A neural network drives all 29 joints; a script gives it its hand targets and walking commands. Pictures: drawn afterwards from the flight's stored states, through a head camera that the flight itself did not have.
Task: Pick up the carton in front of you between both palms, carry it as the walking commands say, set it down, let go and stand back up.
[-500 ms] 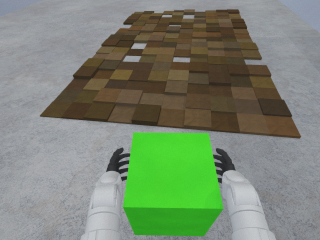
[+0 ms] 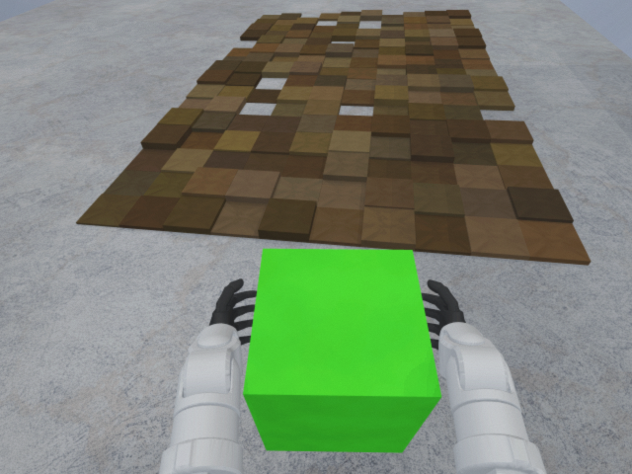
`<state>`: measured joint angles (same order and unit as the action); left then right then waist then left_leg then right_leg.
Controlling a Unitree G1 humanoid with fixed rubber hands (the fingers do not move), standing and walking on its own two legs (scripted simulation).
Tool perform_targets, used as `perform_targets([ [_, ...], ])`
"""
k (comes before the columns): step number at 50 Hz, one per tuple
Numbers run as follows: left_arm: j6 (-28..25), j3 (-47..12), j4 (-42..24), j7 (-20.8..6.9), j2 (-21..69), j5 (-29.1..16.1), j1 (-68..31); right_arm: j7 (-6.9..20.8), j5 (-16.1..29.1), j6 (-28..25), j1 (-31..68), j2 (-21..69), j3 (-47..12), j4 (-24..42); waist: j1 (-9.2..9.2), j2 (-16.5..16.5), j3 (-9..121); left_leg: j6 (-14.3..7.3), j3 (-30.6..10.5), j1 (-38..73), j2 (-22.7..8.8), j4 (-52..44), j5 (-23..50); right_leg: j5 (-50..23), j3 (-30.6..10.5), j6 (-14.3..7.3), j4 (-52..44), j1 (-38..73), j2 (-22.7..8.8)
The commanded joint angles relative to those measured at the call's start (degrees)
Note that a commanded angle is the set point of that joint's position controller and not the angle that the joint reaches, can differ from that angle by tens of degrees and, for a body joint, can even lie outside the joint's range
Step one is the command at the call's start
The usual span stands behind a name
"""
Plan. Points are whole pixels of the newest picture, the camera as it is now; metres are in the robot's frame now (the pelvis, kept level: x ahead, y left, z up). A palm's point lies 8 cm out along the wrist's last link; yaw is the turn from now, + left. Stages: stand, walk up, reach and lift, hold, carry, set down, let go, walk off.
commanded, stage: reach and lift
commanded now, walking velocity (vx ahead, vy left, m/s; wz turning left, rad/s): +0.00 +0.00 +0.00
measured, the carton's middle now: (335, 355) +0.31 +0.01 -0.04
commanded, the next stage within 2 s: hold in 0.42 s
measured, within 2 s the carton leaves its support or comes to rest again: neither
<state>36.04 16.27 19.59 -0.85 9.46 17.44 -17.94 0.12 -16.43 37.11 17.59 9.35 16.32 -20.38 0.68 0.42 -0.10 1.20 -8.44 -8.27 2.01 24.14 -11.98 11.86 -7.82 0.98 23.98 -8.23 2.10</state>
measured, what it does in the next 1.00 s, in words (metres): stands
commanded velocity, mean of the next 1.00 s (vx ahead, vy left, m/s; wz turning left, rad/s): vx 0.00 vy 0.00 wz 0.00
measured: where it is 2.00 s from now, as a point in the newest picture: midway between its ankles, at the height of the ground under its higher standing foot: outside the picture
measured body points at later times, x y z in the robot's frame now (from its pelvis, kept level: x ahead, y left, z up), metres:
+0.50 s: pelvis +0.01 +0.00 +0.00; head -0.03 -0.01 +0.45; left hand +0.31 +0.15 +0.04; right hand +0.31 -0.15 +0.03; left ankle +0.02 +0.13 -0.74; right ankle +0.02 -0.13 -0.74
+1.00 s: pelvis +0.00 +0.00 +0.00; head -0.05 +0.00 +0.45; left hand +0.30 +0.16 +0.05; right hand +0.30 -0.15 +0.04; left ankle +0.02 +0.13 -0.74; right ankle +0.02 -0.13 -0.74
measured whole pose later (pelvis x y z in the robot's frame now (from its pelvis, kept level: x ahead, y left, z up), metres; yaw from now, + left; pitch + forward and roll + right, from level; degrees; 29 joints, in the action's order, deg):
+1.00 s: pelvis +0.00 +0.00 +0.00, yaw +0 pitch -7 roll +0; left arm 42.9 14.6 14.7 -0.9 9.3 16.9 -17.3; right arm 0.1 -16.0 44.2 17.2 9.2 14.6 -15.4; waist 0.9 0.3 -1.1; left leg 1.2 -8.1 -3.7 1.6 22.6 -11.5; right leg 11.4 -7.3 0.7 22.4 -3.6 2.1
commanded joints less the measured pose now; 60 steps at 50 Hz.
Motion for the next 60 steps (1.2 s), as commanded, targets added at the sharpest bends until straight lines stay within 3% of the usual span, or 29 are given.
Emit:
perform_targets([
  [1,-0.2,-31.3,2.2,-13.4,53.9,-12.6,-23.8,13.8,15.2,-1.9,30.8,53.4,-32.8,3.2,1.32,-0.6,13.8,-0.8,4.3,3.3,3.4,-4.2,8.8,-7.6,4.2,-0.1,-3.9,4.4,3.0],
  [2,-0.4,-32.5,0.0,-13.2,55.3,-13.7,-26.3,13.8,14.1,-1.7,30.9,53.4,-33.1,3.5,-0.66,0.6,16.0,-0.3,4.2,4.7,3.2,-4.1,10.4,-10.1,4.3,-0.2,-3.4,5.3,3.5],
  [3,0.0,-32.4,0.5,-13.0,54.5,-13.5,-25.8,13.6,14.9,-1.5,30.0,53.8,-33.1,4.1,0.64,0.9,15.1,-0.5,4.3,4.8,3.1,-3.9,10.2,-10.5,4.6,-0.3,-3.0,5.3,3.4],
  [4,-0.3,-33.5,-1.3,-13.1,53.6,-14.6,-25.9,13.7,14.9,-1.3,28.1,53.8,-33.4,3.7,-1.06,0.4,17.1,-0.4,4.4,5.7,3.1,-4.3,11.0,-12.1,4.4,-0.3,-3.3,6.3,3.7],
  [6,0.2,-32.4,0.8,-13.2,54.3,-13.8,-24.7,13.4,14.9,-1.1,29.1,53.9,-33.4,4.2,0.25,-0.5,14.2,-0.7,4.2,4.8,3.3,-4.2,10.5,-10.4,4.2,-0.2,-3.9,4.9,3.4],
  [7,0.3,-31.6,0.6,-13.4,53.8,-14.1,-23.7,13.3,14.9,-0.9,27.7,53.2,-33.6,5.4,-0.99,0.5,15.0,-0.4,4.2,4.6,3.1,-4.4,9.9,-10.8,4.2,-0.3,-3.8,6.2,3.4],
  [10,0.4,-33.6,-1.9,-13.3,54.0,-15.0,-23.9,13.7,15.1,-0.8,27.9,53.1,-33.6,5.7,-0.52,0.4,16.3,-0.4,4.4,5.1,3.4,-4.4,12.0,-11.0,4.3,-0.2,-4.1,6.6,3.8],
  [12,0.8,-33.3,-1.5,-13.0,54.8,-14.3,-22.3,13.7,15.9,-0.7,29.0,53.4,-35.3,7.5,0.96,0.7,15.7,-0.5,4.1,3.8,3.5,-4.7,13.3,-14.1,3.6,-0.1,-3.5,8.7,3.3],
  [13,0.9,-32.6,-1.6,-13.2,54.4,-14.5,-23.3,13.7,15.0,-0.2,28.0,53.0,-34.2,7.2,-0.56,-0.9,16.5,-0.7,3.8,6.7,3.2,-4.4,14.0,-13.1,4.1,0.0,-4.0,6.0,3.7],
  [17,1.8,-33.3,-4.0,-13.1,52.0,-14.5,-20.7,13.0,16.2,0.8,25.7,52.8,-34.8,8.0,0.63,0.8,14.9,-0.5,4.4,7.1,3.8,-4.5,14.1,-12.7,3.7,0.2,-4.9,6.7,3.2],
  [18,2.1,-33.3,-4.1,-13.1,51.2,-14.5,-22.3,13.1,15.1,1.1,23.7,53.4,-33.5,5.9,-0.73,-0.1,14.4,-0.3,4.6,7.1,3.5,-4.9,12.5,-12.8,3.6,-0.1,-5.4,6.6,3.3],
  [19,2.1,-33.2,-3.9,-13.0,52.2,-14.5,-20.9,13.2,15.1,0.9,25.2,53.0,-33.8,7.0,0.28,-1.7,13.0,-0.5,3.9,5.8,3.3,-5.2,13.1,-12.3,4.0,-0.1,-4.8,6.9,3.6],
  [22,2.5,-32.9,-4.0,-12.9,52.8,-14.6,-22.8,13.2,15.9,1.5,28.1,53.4,-35.0,7.5,1.14,-0.6,14.1,-1.0,4.3,6.1,3.6,-5.1,10.5,-10.1,3.8,0.1,-4.8,7.1,3.1],
  [23,2.8,-35.7,-5.8,-12.9,53.5,-15.9,-22.7,13.4,15.7,1.5,25.3,53.0,-34.8,7.7,-0.8,-0.6,13.4,-0.5,4.0,6.4,3.5,-5.5,12.6,-12.1,3.6,0.0,-5.3,6.6,3.5],
  [25,3.7,-37.5,-7.0,-12.8,53.7,-17.2,-21.9,13.1,17.4,2.3,26.0,53.9,-36.7,11.4,-0.75,-1.3,15.5,-0.8,3.2,9.1,2.7,-5.5,13.5,-13.5,3.7,0.1,-4.6,7.8,3.4],
  [26,4.0,-37.6,-10.0,-12.7,53.8,-17.1,-23.8,13.2,18.3,2.6,27.4,53.6,-39.1,13.1,0.42,1.3,16.3,-0.4,4.3,7.7,4.0,-5.3,13.8,-15.0,3.3,0.3,-5.2,8.4,2.9],
  [34,6.0,-34.0,-6.6,-12.7,50.9,-15.2,-21.9,13.1,16.1,4.6,26.8,51.1,-34.5,10.3,-0.34,-0.4,10.8,-0.4,4.4,6.4,3.0,-6.5,6.2,-6.1,4.0,0.0,-6.4,8.1,3.1],
  [37,6.2,-33.0,-4.5,-12.8,51.6,-15.2,-21.8,13.0,16.4,5.1,26.2,51.6,-34.6,8.6,0.72,-0.5,9.9,-0.9,4.4,4.6,2.8,-6.7,5.6,-6.2,3.9,-0.1,-6.1,8.4,2.8],
  [38,5.7,-34.2,-7.3,-12.8,51.6,-15.7,-25.8,13.0,15.9,4.8,29.2,52.5,-34.6,10.5,-0.35,-1.4,11.2,-1.1,4.2,6.0,2.6,-6.2,6.1,-6.2,4.4,-0.1,-5.5,7.0,3.3],
  [39,6.0,-33.0,-5.5,-12.7,51.7,-15.2,-24.1,13.1,16.3,4.9,28.9,51.6,-34.5,8.7,1.24,-0.6,11.1,-0.9,4.4,6.0,2.9,-6.3,6.8,-6.7,4.4,-0.1,-5.9,7.4,3.0],
  [40,5.7,-33.2,-6.1,-13.0,51.1,-15.1,-25.6,13.1,16.5,4.4,28.8,53.1,-35.0,11.3,-0.21,-0.2,11.4,-1.0,5.2,5.4,3.4,-6.1,5.8,-7.4,3.7,0.3,-5.7,7.2,2.9],
  [41,5.8,-33.7,-6.2,-13.0,52.3,-15.0,-24.8,13.2,16.7,4.7,29.4,52.1,-35.5,10.2,1.1,-0.4,11.9,-0.8,4.9,4.5,3.4,-6.3,6.0,-6.9,3.7,0.1,-6.3,8.7,2.8],
  [43,5.9,-33.6,-5.1,-13.1,51.7,-15.4,-24.4,13.0,16.9,5.0,28.4,53.2,-34.6,8.3,0.36,0.4,9.7,-1.0,4.6,4.5,2.9,-5.8,5.6,-6.5,3.7,-0.4,-5.6,7.3,2.6],
  [44,5.6,-32.8,-6.4,-13.3,51.7,-15.3,-26.7,13.2,15.5,4.9,31.2,51.4,-34.3,9.5,0.99,-1.9,11.5,-1.1,5.0,5.3,3.2,-6.1,5.1,-5.5,4.6,0.4,-5.8,6.8,3.4],
  [46,6.1,-33.5,-3.8,-13.2,52.2,-15.5,-26.6,13.3,16.2,4.8,29.2,51.6,-34.2,8.2,-0.99,0.7,10.6,-0.6,4.7,5.9,2.9,-5.7,2.8,-3.2,4.1,-0.5,-5.9,5.9,2.8],
  [48,5.9,-32.1,-3.3,-13.2,52.0,-14.4,-27.3,13.3,15.3,4.9,31.4,52.1,-33.1,6.4,0.59,-0.4,9.8,-1.1,4.9,4.3,2.8,-5.6,1.9,-2.0,3.9,-0.4,-5.8,6.5,2.5],
  [53,6.1,-33.8,-5.2,-13.1,52.1,-15.7,-27.8,13.3,15.4,4.9,29.4,52.0,-32.8,6.7,-0.83,-1.0,10.5,-0.5,4.6,5.3,2.9,-5.6,6.5,-6.6,4.1,-0.5,-5.4,7.2,2.8],
  [56,6.0,-33.7,-7.1,-12.8,53.0,-15.5,-25.3,13.3,16.6,4.5,30.4,51.9,-36.2,11.9,0.38,0.1,12.5,-0.4,4.6,6.6,3.2,-5.6,7.1,-7.6,4.5,0.0,-5.2,7.1,3.2],
  [60,6.0,-34.2,-7.5,-12.9,52.6,-15.6,-26.3,13.4,15.6,4.7,28.6,51.4,-34.2,9.0,-0.76,-0.2,11.9,0.0,4.9,6.0,3.4,-6.0,6.8,-6.8,4.1,-0.1,-6.0,7.7,3.1],
])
